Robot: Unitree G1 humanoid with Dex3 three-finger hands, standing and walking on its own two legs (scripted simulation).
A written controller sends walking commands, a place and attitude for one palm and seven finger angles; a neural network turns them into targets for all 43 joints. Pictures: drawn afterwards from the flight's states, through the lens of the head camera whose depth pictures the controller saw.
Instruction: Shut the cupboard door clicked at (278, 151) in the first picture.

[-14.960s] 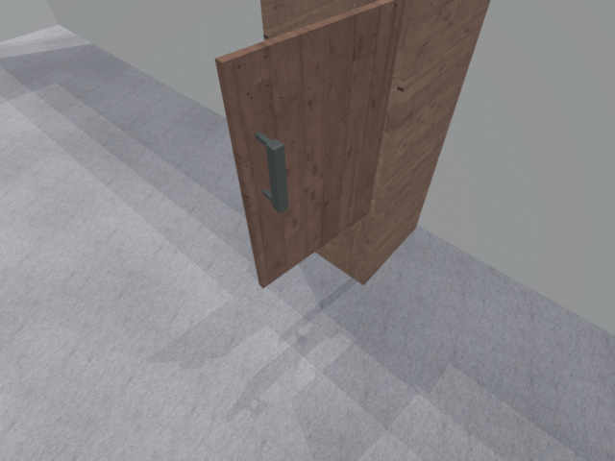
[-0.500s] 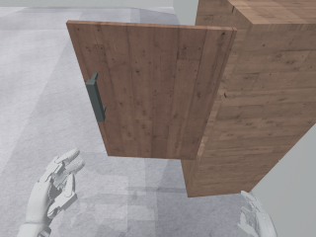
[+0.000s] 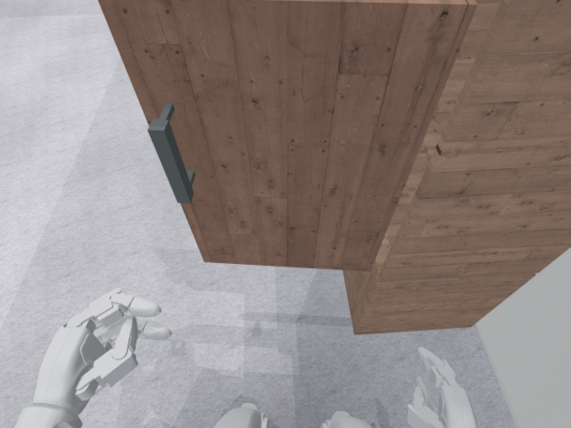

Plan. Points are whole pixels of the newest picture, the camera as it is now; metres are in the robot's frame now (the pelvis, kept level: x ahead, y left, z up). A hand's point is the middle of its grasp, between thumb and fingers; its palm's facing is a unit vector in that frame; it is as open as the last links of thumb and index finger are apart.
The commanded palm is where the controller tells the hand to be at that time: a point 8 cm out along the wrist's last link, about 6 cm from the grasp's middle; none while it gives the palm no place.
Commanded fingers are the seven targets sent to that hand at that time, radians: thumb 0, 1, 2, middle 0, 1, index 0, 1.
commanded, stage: raise the hand and make a fist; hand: left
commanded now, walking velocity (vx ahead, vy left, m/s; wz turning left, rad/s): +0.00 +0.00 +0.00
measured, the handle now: (177, 156) +0.47 +0.20 +0.11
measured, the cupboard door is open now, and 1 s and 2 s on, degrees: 83 83 83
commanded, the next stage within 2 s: bring the fist close to the handle in 1.10 s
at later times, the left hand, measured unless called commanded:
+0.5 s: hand (88, 339) +0.20 +0.23 +0.09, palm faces +0.02 -1.00 -0.04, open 3.1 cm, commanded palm +0.18 +0.28 +0.10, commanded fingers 0.00 0.90 0.90 -1.30 -1.50 -1.30 -1.50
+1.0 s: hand (104, 313) +0.23 +0.22 +0.10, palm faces +0.02 -1.00 -0.05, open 3.1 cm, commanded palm +0.21 +0.27 +0.11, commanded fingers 0.00 0.90 0.90 -1.30 -1.50 -1.30 -1.50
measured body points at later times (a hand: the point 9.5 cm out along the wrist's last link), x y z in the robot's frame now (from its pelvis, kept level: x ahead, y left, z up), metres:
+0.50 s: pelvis +0.00 +0.04 +0.02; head +0.01 +0.05 +0.47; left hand +0.20 +0.28 +0.10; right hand +0.20 -0.18 -0.03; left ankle +0.02 +0.10 -0.67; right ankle +0.01 -0.08 -0.67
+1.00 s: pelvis +0.01 +0.03 +0.03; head +0.03 +0.03 +0.48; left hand +0.22 +0.27 +0.11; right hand +0.18 -0.21 -0.04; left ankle +0.02 +0.10 -0.67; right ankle +0.01 -0.08 -0.67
